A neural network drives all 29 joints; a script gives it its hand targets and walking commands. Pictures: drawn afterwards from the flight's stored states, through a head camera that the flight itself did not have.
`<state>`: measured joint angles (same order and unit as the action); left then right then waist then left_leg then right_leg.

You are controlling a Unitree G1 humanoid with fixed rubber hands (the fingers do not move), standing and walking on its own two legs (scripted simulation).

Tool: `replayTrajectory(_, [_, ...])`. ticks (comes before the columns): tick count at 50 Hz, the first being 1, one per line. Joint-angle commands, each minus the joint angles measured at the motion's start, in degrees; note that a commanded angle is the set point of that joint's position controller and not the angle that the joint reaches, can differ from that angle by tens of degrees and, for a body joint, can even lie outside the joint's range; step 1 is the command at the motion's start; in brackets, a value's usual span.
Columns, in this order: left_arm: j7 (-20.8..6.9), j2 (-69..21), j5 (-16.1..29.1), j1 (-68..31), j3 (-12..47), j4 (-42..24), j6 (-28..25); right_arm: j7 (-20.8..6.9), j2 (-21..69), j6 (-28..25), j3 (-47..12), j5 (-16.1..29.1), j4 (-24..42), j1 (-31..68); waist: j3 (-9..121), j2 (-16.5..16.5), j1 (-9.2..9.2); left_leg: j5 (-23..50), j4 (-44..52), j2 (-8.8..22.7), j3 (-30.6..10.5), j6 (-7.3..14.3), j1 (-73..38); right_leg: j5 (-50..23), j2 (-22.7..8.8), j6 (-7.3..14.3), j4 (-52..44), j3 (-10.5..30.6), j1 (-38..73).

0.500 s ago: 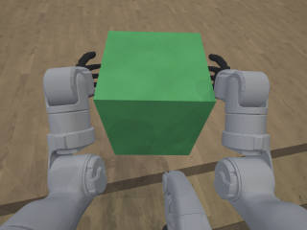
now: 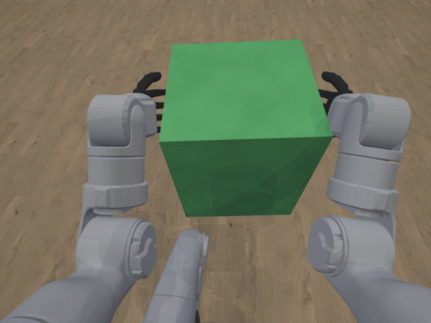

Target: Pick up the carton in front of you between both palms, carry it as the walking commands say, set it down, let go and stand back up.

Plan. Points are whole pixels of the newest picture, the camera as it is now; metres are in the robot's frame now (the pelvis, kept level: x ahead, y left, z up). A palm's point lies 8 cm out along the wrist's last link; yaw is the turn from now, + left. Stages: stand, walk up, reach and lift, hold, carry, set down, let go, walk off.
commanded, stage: carry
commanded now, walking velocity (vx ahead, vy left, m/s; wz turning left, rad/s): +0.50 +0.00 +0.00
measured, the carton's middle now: (237, 138) +0.40 +0.03 +0.12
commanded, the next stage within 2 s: none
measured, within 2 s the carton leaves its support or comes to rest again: neither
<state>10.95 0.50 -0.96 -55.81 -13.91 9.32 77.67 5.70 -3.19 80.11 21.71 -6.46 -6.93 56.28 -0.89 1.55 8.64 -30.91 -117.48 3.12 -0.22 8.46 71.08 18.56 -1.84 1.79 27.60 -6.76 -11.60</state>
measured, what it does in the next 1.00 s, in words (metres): climbs: left foot 0.16 m higher, then right foot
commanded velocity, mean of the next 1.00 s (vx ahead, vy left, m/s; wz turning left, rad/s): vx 0.50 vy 0.00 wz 0.00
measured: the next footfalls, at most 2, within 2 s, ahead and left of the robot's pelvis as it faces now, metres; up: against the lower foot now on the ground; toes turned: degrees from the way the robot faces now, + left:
left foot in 0.14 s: +0.34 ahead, +0.16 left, +0.16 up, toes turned +7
right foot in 0.64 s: +0.54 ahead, -0.05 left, +0.16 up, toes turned -7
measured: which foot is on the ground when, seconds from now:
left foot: up 0.00-0.12, down 0.14-0.66, up 0.68-1.00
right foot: down 0.00-0.16, up 0.18-0.62, down 0.64-1.00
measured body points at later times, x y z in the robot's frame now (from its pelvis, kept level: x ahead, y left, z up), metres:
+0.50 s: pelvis +0.29 +0.07 +0.15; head +0.33 +0.07 +0.60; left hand +0.71 +0.20 +0.32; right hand +0.68 -0.11 +0.33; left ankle +0.30 +0.15 -0.58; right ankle +0.40 -0.06 -0.51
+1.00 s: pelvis +0.57 +0.06 +0.16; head +0.58 +0.05 +0.61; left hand +0.94 +0.20 +0.27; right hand +0.94 -0.10 +0.28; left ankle +0.70 +0.19 -0.54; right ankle +0.50 -0.05 -0.58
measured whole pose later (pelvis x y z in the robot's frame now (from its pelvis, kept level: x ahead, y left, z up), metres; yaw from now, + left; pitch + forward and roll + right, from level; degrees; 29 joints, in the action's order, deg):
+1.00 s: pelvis +0.57 +0.06 +0.16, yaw +0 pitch +5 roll +0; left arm 6.6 -1.2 -4.8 -41.9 -13.1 12.4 72.8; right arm 7.1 -1.4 74.1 14.5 -3.2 -13.1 43.7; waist 3.8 1.5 0.6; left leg -6.7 -36.8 5.1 4.4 -0.2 36.2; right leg 16.9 -1.0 1.0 22.0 -7.2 -9.9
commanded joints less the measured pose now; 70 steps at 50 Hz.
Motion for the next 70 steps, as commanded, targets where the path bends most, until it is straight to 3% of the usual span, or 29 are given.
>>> replayTrajectory(1, [-17.70, -61.45, 26.65, -47.74, 28.27, -5.69, 0.93, -8.04, 53.83, -0.40, -31.12, 18.88, -4.84, 38.47, 20.04, -4.00, -4.61, 4.30, 18.39, 4.67, 5.95, -1.55, 1.19, -5.13, -11.25, 10.37, -20.50, 13.73, 13.23])
replayTrajectory(3, [-18.09, -60.03, 25.05, -48.32, 26.02, -3.20, 1.93, -7.82, 56.41, 0.06, -32.72, 21.02, -5.67, 40.99, 19.96, -11.91, -6.27, 13.57, 39.18, 2.65, 13.40, -0.36, -27.95, -30.43, -7.17, 9.88, -26.03, 0.08, -4.52])
replayTrajectory(5, [-18.27, -58.47, 22.97, -44.86, 22.64, 1.22, 2.82, -7.69, 59.71, 0.21, -32.72, 23.63, -7.93, 40.97, 27.41, -18.52, -10.63, 16.82, 49.19, -5.18, 17.96, 1.41, -38.61, -77.18, -8.19, 8.81, -13.28, -3.16, 5.39])
replayTrajectory(7, [-18.07, -57.49, 20.10, -41.18, 19.85, 4.34, 2.62, -8.36, 63.63, -0.20, -33.82, 26.44, -7.42, 42.38, 37.59, -22.79, -18.37, 14.29, 66.71, -9.67, 15.33, 0.44, -53.58, -92.15, -8.67, 4.54, 12.50, -3.45, 13.01])
replayTrajectory(8, [-17.80, -56.68, 18.28, -39.18, 18.67, 6.38, 2.06, -9.08, 65.95, -0.82, -34.08, 28.23, -7.58, 42.55, 41.07, -17.02, -18.59, 9.73, 75.17, -5.77, -1.48, 1.51, -67.56, -67.51, -5.12, 2.23, 28.94, 2.19, -0.57])
replayTrajectory(9, [-17.87, -57.58, 15.77, -36.25, 17.00, 7.91, 1.28, -10.02, 66.46, -2.39, -34.02, 29.18, -6.63, 44.05, 46.22, 11.14, -15.15, 26.15, 90.92, 14.40, -41.79, 11.84, -78.76, -8.51, 6.80, -2.45, 54.84, 5.63, -19.06])
replayTrajectory(10, [-17.50, -55.40, 13.56, -36.75, 16.00, 8.87, 0.67, -11.15, 69.71, -2.96, -35.09, 31.73, -6.15, 45.18, 48.11, 10.54, -14.13, 31.88, 89.03, 13.92, -44.59, 13.72, -77.09, -5.02, 7.44, -0.41, 73.64, 18.38, -22.37])
replayTrajectory(12, [-17.03, -57.35, 13.47, -39.81, 16.66, 5.41, -0.27, -12.71, 72.82, -4.89, -36.78, 35.24, 1.64, 52.28, 39.86, 2.50, -12.16, 26.94, 84.59, 11.78, -32.57, 8.67, -70.45, -4.55, 3.07, 2.47, 78.45, 16.15, -31.54])
replayTrajectory(13, [-16.61, -58.12, 13.97, -41.96, 17.72, 2.98, -0.60, -13.04, 74.13, -5.55, -37.63, 36.66, 4.81, 55.64, 34.77, 3.29, -11.04, 21.80, 84.57, 10.39, -28.14, 6.97, -67.60, -3.28, 1.24, 3.46, 75.25, 15.23, -35.21])
replayTrajectory(16, [-15.17, -57.63, 15.35, -43.37, 20.78, -2.05, -1.02, -12.74, 73.98, -5.76, -38.16, 37.18, 7.72, 55.04, 32.36, 0.03, -12.68, 17.37, 86.98, 10.66, -22.39, 5.32, -71.59, -0.88, 0.58, 4.41, 71.89, 12.91, -40.69])
replayTrajectory(18, [-14.80, -57.85, 16.11, -40.52, 22.73, -2.83, -0.96, -11.89, 71.87, -5.26, -38.08, 35.49, 8.03, 51.53, 31.65, -1.62, -12.71, 20.92, 87.46, 11.48, -18.28, 6.19, -72.83, 11.65, -0.35, 3.30, 54.57, 10.05, -40.21])
replayTrajectory(20, [-14.40, -58.54, 16.78, -38.79, 24.84, -3.62, -0.49, -11.43, 69.66, -4.49, -37.70, 33.67, 7.61, 47.87, 33.08, 2.37, -13.16, 32.52, 88.88, 13.21, -15.06, 6.80, -74.45, 4.48, -1.07, 3.02, 45.80, 6.88, -38.77])
replayTrajectory(24, [-14.21, -58.07, 18.10, -38.36, 27.30, -2.71, 0.78, -11.27, 64.42, -2.43, -35.81, 29.25, 2.75, 41.05, 32.22, 7.59, -12.46, 35.88, 92.20, 10.84, -4.66, 4.99, -72.27, -7.67, -1.79, 1.89, 26.34, 4.17, -31.93])
replayTrajectory(29, [-15.58, -59.18, 20.67, -40.29, 27.19, 2.32, 1.15, -11.67, 60.63, -1.68, -32.74, 25.54, -4.94, 36.95, 27.32, 8.38, -11.71, 39.30, 91.51, 8.49, 0.93, 0.62, -72.55, -9.72, 2.39, 1.40, 6.39, -2.49, -21.91])
replayTrajectory(31, [-16.22, -60.04, 21.12, -39.37, 25.60, 5.60, 0.77, -11.56, 60.54, -1.87, -31.66, 25.04, -7.41, 36.40, 29.24, 6.29, -8.78, 47.15, 81.23, 6.80, 5.27, -2.62, -69.31, -12.59, 3.86, 2.57, -1.15, -4.43, -7.93])
replayTrajectory(32, [-16.48, -59.95, 20.88, -38.17, 24.36, 7.78, 0.40, -11.55, 60.24, -2.01, -31.09, 24.71, -8.91, 36.01, 32.00, 3.05, -6.37, 42.40, 72.73, 5.51, 7.09, -4.93, -61.33, -12.33, 0.44, 3.98, -0.83, -0.01, 4.69])
replayTrajectory(34, [-16.57, -57.79, 19.81, -38.52, 22.07, 9.55, -0.47, -11.20, 61.29, -2.10, -30.05, 23.67, -10.45, 37.85, 33.32, -19.57, -3.99, 2.05, 48.31, -5.77, 6.38, -8.63, -28.30, -20.25, -19.82, 13.89, -4.19, 38.31, 27.02])
replayTrajectory(35, [-16.70, -58.94, 20.22, -39.12, 21.91, 8.53, -0.84, -10.99, 61.52, -2.26, -30.01, 23.38, -10.69, 38.52, 32.16, -16.41, -4.37, -0.77, 41.07, -3.64, 1.32, -6.95, -22.25, -17.86, -20.00, 15.08, -4.06, 39.35, 26.83])
replayTrajectory(37, [-17.26, -61.64, 22.10, -41.42, 22.80, 4.83, -1.76, -10.71, 63.08, -2.86, -29.62, 23.39, -10.73, 37.34, 29.40, -5.86, -4.62, 4.42, 40.65, -0.72, -0.56, -5.89, -20.65, -15.40, -17.05, 12.75, -4.28, 31.17, 20.00])
replayTrajectory(38, [-17.56, -62.94, 23.06, -42.77, 23.77, 3.08, -2.32, -10.64, 64.22, -3.23, -29.43, 23.23, -11.00, 36.04, 28.33, -4.92, -6.01, 7.67, 43.45, 0.58, -1.30, -6.41, -22.08, -13.32, -16.59, 11.19, -6.32, 28.16, 16.24])
replayTrajectory(44, [-17.42, -67.23, 24.07, -39.92, 27.72, -3.18, -5.65, -10.61, 70.02, -6.50, -34.28, 26.15, -4.64, 34.79, 27.08, -8.09, -6.84, 18.27, 63.37, 3.27, 1.95, -9.36, -27.23, -11.15, -13.53, 9.51, -12.23, 14.51, 13.16])
replayTrajectory(50, [-16.34, -65.95, 21.09, -30.49, 32.07, -7.09, -7.35, -11.16, 71.54, -8.44, -40.19, 27.83, -0.36, 28.62, 26.45, -10.51, -6.06, 28.19, 88.39, -1.11, 8.74, -8.16, -41.01, -27.02, -10.67, 4.83, -9.37, 5.41, 17.12])
replayTrajectory(53, [-16.49, -66.04, 19.54, -24.70, 34.02, -7.98, -7.51, -12.10, 71.95, -8.73, -41.34, 27.38, 0.35, 23.26, 31.23, -7.90, -8.15, 31.17, 97.65, -2.67, 12.54, -6.78, -60.90, -36.85, -7.48, 0.47, 4.88, -0.88, 14.10])
replayTrajectory(54, [-16.72, -65.50, 19.10, -22.20, 34.31, -7.87, -7.34, -12.47, 71.87, -8.78, -41.15, 26.93, 0.05, 20.16, 34.53, -4.85, -9.15, 29.16, 96.00, 3.87, 5.35, -5.32, -73.73, -27.16, -6.71, -1.55, 12.96, -1.06, 5.03])
replayTrajectory(55, [-17.12, -66.82, 19.51, -20.89, 35.38, -7.91, -6.81, -12.46, 69.54, -9.00, -40.29, 25.22, -0.09, 17.90, 40.67, 7.30, -9.40, 31.98, 93.61, 17.42, -14.65, 1.14, -89.97, -12.76, -2.90, -3.65, 26.71, -0.70, -11.53])
replayTrajectory(56, [-17.56, -67.55, 19.41, -19.55, 35.92, -8.25, -6.56, -12.27, 69.43, -9.52, -40.76, 23.67, -0.47, 14.86, 38.47, 17.59, -10.16, 35.94, 97.16, 20.53, -26.06, 5.82, -96.75, 8.95, 3.16, -4.13, 34.52, 1.68, -27.70])
replayTrajectory(59, [-18.46, -70.76, 21.16, -16.09, 39.06, -12.85, -7.43, -12.39, 70.38, -10.43, -42.73, 22.70, 9.99, 11.51, 33.76, 4.32, -9.96, 41.70, 97.12, 18.86, -15.93, 1.68, -90.34, 5.79, -2.92, -2.37, 37.61, 6.65, -33.34])
replayTrajectory(65, [-17.36, -68.88, 19.07, -1.81, 46.46, -26.11, -9.70, -13.22, 67.11, -11.47, -50.49, 22.37, 26.95, -0.62, 30.78, 7.35, -9.76, 40.52, 101.92, 13.23, -1.24, -0.29, -83.75, -2.33, -2.49, -4.25, 16.51, 1.46, -25.63])
replayTrajectory(70, [-17.73, -62.16, 15.77, 11.42, 48.55, -29.46, -8.74, -15.46, 64.68, -10.67, -53.57, 22.86, 26.00, -15.05, 24.60, 7.93, -10.03, 44.07, 102.70, 11.01, 3.65, -1.91, -79.76, -13.06, -0.96, -3.07, 4.39, -2.38, -20.79])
